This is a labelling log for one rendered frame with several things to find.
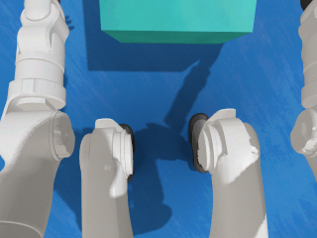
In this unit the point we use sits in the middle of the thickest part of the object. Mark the robot right upper arm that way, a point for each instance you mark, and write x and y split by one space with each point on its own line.
303 137

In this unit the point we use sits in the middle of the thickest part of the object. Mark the robot left forearm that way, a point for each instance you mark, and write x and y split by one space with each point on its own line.
40 59

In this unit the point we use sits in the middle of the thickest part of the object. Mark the robot left upper arm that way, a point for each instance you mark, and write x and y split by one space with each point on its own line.
32 144

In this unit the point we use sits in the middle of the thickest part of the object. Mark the robot right forearm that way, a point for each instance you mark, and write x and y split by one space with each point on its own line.
308 35

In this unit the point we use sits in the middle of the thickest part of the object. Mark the right robot thigh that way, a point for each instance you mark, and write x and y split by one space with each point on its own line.
237 182

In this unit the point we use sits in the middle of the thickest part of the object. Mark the right robot shin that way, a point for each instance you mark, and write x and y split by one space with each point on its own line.
230 113

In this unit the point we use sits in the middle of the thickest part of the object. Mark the carton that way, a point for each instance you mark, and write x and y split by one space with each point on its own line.
191 22

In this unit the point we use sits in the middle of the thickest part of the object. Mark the robot right hand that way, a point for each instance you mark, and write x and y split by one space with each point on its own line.
305 3

